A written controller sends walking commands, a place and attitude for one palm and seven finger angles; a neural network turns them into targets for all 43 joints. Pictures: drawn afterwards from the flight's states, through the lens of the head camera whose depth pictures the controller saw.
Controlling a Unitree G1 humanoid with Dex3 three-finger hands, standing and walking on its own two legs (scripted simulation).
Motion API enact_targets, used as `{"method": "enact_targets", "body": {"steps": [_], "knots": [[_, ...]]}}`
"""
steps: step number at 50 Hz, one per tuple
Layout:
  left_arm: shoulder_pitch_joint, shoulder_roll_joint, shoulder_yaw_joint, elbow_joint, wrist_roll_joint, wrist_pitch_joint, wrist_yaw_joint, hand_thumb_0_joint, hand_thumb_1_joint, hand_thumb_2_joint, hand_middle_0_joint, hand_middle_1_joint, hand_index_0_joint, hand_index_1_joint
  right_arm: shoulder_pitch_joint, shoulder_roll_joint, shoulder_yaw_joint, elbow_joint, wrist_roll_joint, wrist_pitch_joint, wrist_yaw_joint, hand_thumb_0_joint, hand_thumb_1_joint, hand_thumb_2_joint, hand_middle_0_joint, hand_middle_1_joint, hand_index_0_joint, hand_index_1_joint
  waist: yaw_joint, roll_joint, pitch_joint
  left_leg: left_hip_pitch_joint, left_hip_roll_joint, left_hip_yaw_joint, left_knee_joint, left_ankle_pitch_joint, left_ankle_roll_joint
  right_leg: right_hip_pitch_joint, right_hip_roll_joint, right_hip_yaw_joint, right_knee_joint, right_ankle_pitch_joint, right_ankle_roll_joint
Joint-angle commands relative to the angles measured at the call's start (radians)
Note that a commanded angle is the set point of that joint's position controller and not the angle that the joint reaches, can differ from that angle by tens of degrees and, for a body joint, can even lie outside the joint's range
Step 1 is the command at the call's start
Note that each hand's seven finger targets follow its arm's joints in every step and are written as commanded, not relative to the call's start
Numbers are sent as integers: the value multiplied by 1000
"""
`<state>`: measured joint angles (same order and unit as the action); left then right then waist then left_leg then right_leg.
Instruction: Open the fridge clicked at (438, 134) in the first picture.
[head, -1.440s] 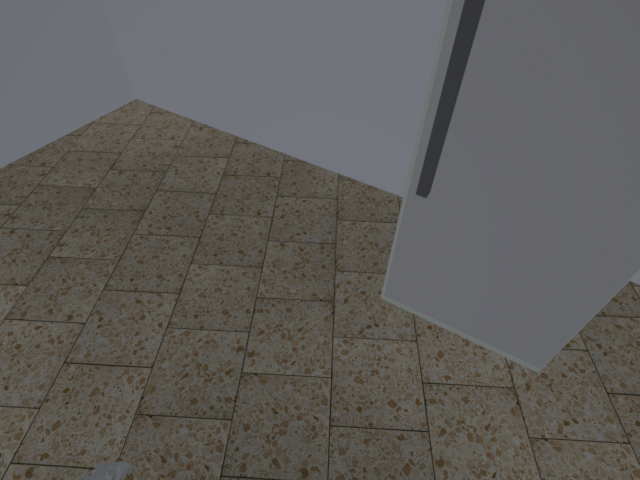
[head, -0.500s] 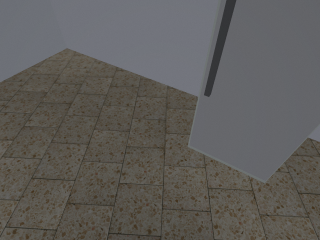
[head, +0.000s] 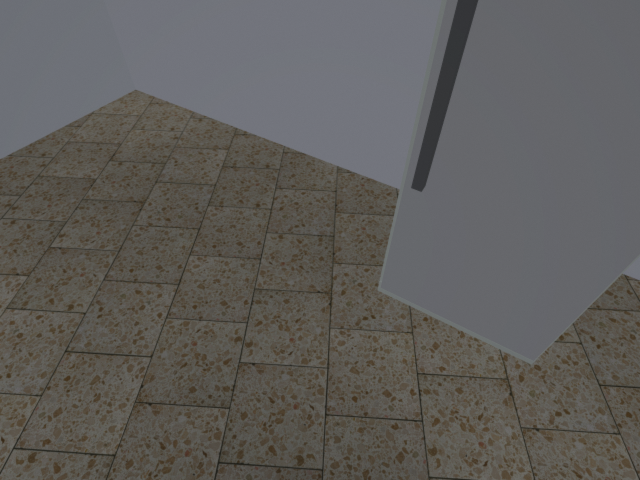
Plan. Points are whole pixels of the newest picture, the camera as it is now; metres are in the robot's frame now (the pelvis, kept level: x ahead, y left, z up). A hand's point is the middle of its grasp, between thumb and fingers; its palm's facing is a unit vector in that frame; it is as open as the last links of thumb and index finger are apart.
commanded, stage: look at it before walking up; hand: left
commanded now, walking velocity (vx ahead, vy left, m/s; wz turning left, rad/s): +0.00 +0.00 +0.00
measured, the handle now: (443, 100) +0.82 -0.21 +0.07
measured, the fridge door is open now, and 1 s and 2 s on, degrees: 0 0 0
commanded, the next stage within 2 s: turn to face it in 0.10 s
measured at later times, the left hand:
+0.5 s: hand out of the picture +0.07 +0.21 -0.17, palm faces -0.10 -0.95 -0.29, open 7.4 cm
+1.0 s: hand out of the picture +0.06 +0.14 -0.16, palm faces -0.24 -0.94 -0.26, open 7.4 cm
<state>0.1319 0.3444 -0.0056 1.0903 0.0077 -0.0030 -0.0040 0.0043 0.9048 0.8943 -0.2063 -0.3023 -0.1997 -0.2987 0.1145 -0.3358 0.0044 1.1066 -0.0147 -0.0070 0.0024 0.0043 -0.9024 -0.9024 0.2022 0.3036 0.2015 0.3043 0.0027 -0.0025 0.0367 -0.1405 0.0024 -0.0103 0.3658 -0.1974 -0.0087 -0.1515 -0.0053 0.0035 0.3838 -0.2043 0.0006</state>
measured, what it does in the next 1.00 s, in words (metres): lifts its left foot, turning right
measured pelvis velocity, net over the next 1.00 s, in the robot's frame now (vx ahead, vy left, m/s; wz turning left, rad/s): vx -0.04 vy -0.03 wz -0.33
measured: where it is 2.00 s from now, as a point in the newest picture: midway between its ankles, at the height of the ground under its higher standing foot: outside the picture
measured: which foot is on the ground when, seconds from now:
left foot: down 0.00-0.60, up 0.62-1.00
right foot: down 0.00-1.00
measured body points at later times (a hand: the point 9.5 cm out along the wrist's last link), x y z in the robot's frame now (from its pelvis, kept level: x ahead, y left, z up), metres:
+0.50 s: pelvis -0.01 -0.01 -0.01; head +0.01 -0.02 +0.43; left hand +0.08 +0.26 -0.15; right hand +0.05 -0.28 -0.16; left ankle +0.00 +0.13 -0.75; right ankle +0.00 -0.12 -0.74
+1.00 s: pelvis -0.04 -0.03 +0.00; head -0.02 -0.06 +0.45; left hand +0.07 +0.19 -0.14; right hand -0.03 -0.31 -0.15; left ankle -0.01 +0.14 -0.67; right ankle -0.01 -0.10 -0.75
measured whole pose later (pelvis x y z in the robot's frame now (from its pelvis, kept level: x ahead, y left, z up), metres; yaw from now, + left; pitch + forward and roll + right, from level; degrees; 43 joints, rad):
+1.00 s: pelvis -0.04 -0.03 +0.00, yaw -19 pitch +1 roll +2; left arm 0.28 0.18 0.05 0.94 0.02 0.03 0.01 0.00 0.90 0.89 -0.21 -0.30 -0.20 -0.30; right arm 0.15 -0.25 -0.06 0.97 -0.02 0.06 -0.03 0.00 -0.91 -0.90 0.20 0.30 0.20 0.30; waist 0.03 0.02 0.03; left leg -0.44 0.03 -0.04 1.01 -0.34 -0.06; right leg -0.29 0.12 0.11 0.41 -0.13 -0.09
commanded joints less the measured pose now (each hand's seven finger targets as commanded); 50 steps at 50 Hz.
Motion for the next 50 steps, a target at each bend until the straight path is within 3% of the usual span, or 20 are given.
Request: {"method": "enact_targets", "body": {"steps": [1,11,12,15,19,23,24,25,27,28,29,30,31,32,33,34,36,38,43,50], "knots": [[-40,201,42,-63,3,-25,15,0,900,900,-200,-300,-200,-300,-46,-210,-43,-61,6,-28,-15,0,-900,-900,200,300,200,300,-1,6,-77,23,115,-91,-55,139,32,15,-116,101,-60,131,-29],[-42,204,45,-62,4,-23,15,0,900,900,-200,-300,-200,-300,-47,-209,-45,-60,5,-27,-18,0,-900,-900,200,300,200,300,-1,8,-64,36,119,-79,-59,142,28,9,-112,107,-63,152,-30],[-42,197,47,-68,5,-18,14,0,900,900,-200,-300,-200,-300,-39,-202,-46,-62,4,-25,-21,0,-900,-900,200,300,200,300,-3,4,-59,44,122,-68,-43,152,27,-6,-109,115,-52,179,-32],[15,97,35,-73,4,15,20,0,900,900,-200,-300,-200,-300,31,-89,-32,-64,3,-4,-28,0,-900,-900,200,300,200,300,-9,3,-57,41,130,-16,15,173,7,-48,-101,129,15,257,-21],[36,98,53,-121,9,35,14,0,900,900,-200,-300,-200,-300,42,-108,-59,-115,1,13,-36,0,-900,-900,200,300,200,300,-8,13,-47,28,164,-5,54,134,22,-130,-69,138,107,255,-23],[55,70,65,-166,11,45,2,0,900,900,-200,-300,-200,-300,29,-127,-81,-168,-1,18,-37,0,-900,-900,200,300,200,300,-1,104,-37,-25,248,-49,24,67,71,-195,-7,94,277,109,-8],[70,55,68,-175,11,49,-1,0,900,900,-200,-300,-200,-300,13,-127,-88,-179,-1,16,-36,0,-900,-900,200,300,200,300,8,159,-27,-46,295,-66,-1,84,100,-213,10,61,361,-40,1],[79,38,72,-185,12,52,-4,0,900,900,-200,-300,-200,-300,4,-127,-92,-190,-2,13,-34,0,-900,-900,200,300,200,300,13,189,-35,-53,336,-76,-15,134,135,-216,16,19,443,-198,11],[109,24,80,-195,11,53,-8,0,900,900,-200,-300,-200,-300,-19,-116,-97,-213,-5,12,-33,0,-900,-900,200,300,200,300,28,197,-35,-94,357,-41,29,207,153,-173,-20,9,452,-265,12],[155,20,85,-190,12,48,-10,0,900,900,-200,-300,-200,-300,-42,-117,-100,-223,-6,13,-34,0,-900,-900,200,300,200,300,58,164,-51,-115,342,-2,113,212,125,-112,-31,14,362,-207,4],[218,31,93,-174,17,40,-10,0,900,900,-200,-300,-200,-300,-61,-105,-101,-233,-4,19,-32,0,-900,-900,200,300,200,300,92,79,-49,-184,275,69,268,125,65,-26,-38,27,205,-39,-2],[248,130,112,-175,31,21,2,0,900,900,-200,-300,-200,-300,-26,-28,-91,-248,2,31,-27,0,-900,-900,200,300,200,300,90,-269,-46,-347,103,168,562,-215,-33,19,-232,368,-28,174,-56],[257,177,112,-184,20,20,15,0,900,900,-200,-300,-200,-300,-48,5,-80,-279,4,33,-27,0,-900,-900,200,300,200,300,87,-345,-28,-429,17,56,728,-418,-48,-47,-361,607,-113,352,-140],[221,148,115,-192,13,24,23,0,900,900,-200,-300,-200,-300,-17,-21,-89,-258,5,42,-30,0,-900,-900,200,300,200,300,60,-256,-36,-402,43,-36,779,-347,-31,-67,-329,538,-142,157,-154],[172,115,114,-208,13,24,27,0,900,900,-200,-300,-200,-300,-27,-25,-92,-246,3,41,-26,0,-900,-900,200,300,200,300,51,-237,2,-414,61,-37,793,-283,-28,-113,-283,517,-153,67,-134],[126,91,108,-222,12,22,25,0,900,900,-200,-300,-200,-300,-9,-23,-92,-231,3,36,-23,0,-900,-900,200,300,200,300,24,-148,-2,-416,68,-41,810,-215,-33,-90,-244,467,-120,69,-143],[130,54,100,-225,7,10,23,0,900,900,-200,-300,-200,-300,16,-3,-90,-209,-2,33,-23,0,-900,-900,200,300,200,300,16,-70,-50,-399,66,-29,788,-152,-45,-42,-202,395,-84,170,-146],[158,45,100,-213,7,6,25,0,900,900,-200,-300,-200,-300,35,10,-89,-198,-2,35,-25,0,-900,-900,200,300,200,300,18,-69,-95,-404,57,-28,763,-125,-53,24,-177,364,-68,217,-129],[202,28,106,-199,8,9,28,0,900,900,-200,-300,-200,-300,33,16,-86,-203,-4,41,-35,0,-900,-900,200,300,200,300,30,-93,-108,-435,49,-41,727,-122,-63,85,-165,386,-79,206,-106],[194,32,108,-203,20,16,27,0,900,900,-200,-300,-200,-300,30,20,-78,-212,-4,37,-36,0,-900,-900,200,300,200,300,34,-105,-72,-357,35,-38,577,-183,-47,-3,-169,462,-124,45,-169]]}}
